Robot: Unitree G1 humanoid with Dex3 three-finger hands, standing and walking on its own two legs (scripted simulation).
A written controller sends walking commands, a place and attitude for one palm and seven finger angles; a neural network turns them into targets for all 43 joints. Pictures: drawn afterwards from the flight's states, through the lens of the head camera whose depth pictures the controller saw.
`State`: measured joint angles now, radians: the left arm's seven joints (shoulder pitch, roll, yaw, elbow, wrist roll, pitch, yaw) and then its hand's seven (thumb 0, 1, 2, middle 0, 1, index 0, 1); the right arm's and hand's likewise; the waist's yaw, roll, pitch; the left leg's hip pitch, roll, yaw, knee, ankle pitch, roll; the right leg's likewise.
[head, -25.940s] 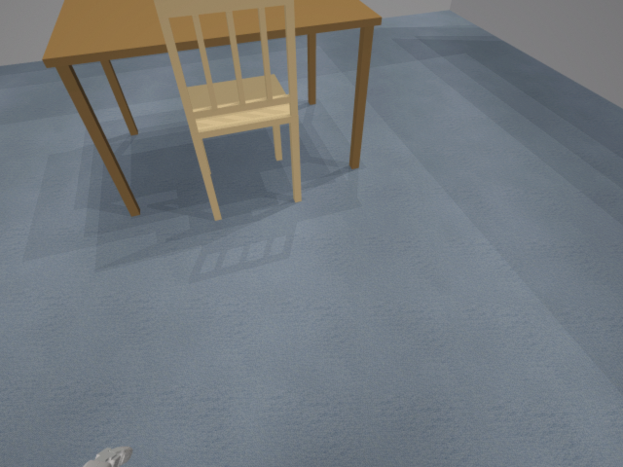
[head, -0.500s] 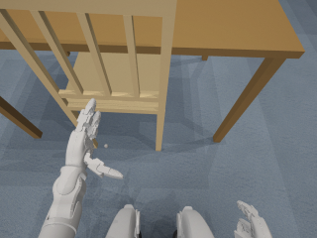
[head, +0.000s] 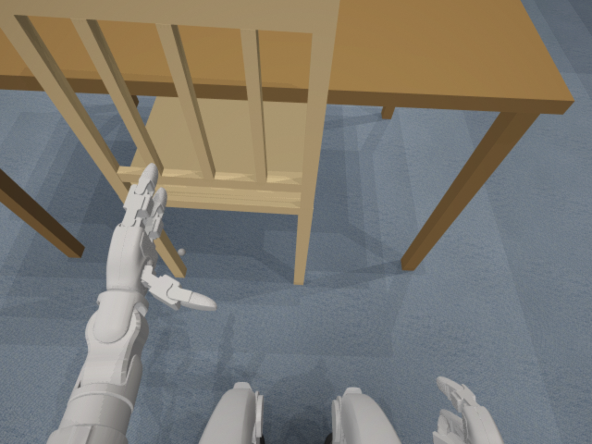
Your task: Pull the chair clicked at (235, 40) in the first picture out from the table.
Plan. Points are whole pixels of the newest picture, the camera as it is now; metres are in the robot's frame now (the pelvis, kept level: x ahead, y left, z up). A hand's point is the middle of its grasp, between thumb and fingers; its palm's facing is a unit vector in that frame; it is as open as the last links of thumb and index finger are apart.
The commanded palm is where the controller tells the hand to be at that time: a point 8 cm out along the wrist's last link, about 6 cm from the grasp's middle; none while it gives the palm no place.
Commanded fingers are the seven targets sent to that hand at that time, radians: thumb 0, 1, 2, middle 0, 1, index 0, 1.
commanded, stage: aim the fingers beside a spindle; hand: left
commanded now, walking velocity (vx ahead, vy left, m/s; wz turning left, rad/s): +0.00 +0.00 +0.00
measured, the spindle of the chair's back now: (192, 115) +0.59 +0.18 +0.04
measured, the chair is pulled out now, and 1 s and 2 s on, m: -0.09 -0.09 -0.09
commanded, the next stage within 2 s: push the fingers through the gap in 0.68 s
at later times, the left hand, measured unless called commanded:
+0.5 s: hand (204, 267) +0.34 +0.13 +0.01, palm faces -0.11 -0.99 +0.00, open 16.9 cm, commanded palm +0.33 +0.19 +0.03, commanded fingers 0.00 -0.50 0.30 -0.06 -0.08 -0.06 -0.08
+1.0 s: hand (204, 244) +0.37 +0.14 +0.02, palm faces -0.04 -1.00 -0.06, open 16.9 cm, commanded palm +0.35 +0.19 +0.02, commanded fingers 0.00 -0.50 0.30 -0.06 -0.08 -0.06 -0.08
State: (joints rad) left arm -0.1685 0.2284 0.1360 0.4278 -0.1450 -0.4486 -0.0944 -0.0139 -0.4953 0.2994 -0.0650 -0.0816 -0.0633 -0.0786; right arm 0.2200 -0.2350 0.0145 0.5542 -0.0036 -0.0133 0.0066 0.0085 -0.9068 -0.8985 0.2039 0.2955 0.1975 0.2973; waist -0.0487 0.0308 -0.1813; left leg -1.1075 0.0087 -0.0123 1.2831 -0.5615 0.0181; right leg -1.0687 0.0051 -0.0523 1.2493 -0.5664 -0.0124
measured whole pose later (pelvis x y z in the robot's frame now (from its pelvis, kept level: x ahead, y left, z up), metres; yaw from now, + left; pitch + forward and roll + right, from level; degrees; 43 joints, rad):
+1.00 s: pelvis +0.00 +0.00 -0.01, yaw +0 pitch +23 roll -2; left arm -0.25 0.21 0.11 0.48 -0.13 -0.45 -0.09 -0.01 -0.50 0.30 -0.06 -0.08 -0.06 -0.08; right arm 0.21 -0.24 0.01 0.58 -0.01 -0.03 -0.01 0.01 -0.91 -0.90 0.20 0.30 0.20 0.30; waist -0.06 0.03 -0.18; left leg -1.14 0.01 -0.02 1.31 -0.57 0.01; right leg -1.10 0.01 -0.06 1.27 -0.58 -0.02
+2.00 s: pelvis -0.01 +0.00 -0.01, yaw -1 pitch +26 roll -2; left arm -0.65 0.30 0.28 0.89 -0.10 -0.49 -0.11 -0.01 -0.50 0.30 -0.06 -0.08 -0.06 -0.08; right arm 0.28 -0.25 0.01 0.62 -0.03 0.00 0.01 0.01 -0.91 -0.90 0.20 0.30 0.20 0.30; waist -0.13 0.04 -0.16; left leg -1.21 0.02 -0.01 1.31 -0.55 0.02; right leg -1.18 0.02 -0.04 1.27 -0.55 -0.01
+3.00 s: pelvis +0.00 +0.00 -0.01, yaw -1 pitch +26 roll -2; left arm -0.66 0.28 0.27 0.92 -0.09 -0.49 -0.09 -0.01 -0.29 0.39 -0.37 -1.04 -0.37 -1.04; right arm 0.28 -0.24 0.01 0.62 -0.03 0.05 0.03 0.00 -0.91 -0.90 0.20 0.30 0.20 0.30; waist -0.13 0.04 -0.16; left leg -1.20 0.02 0.00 1.30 -0.55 0.02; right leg -1.17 0.02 -0.04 1.26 -0.55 -0.01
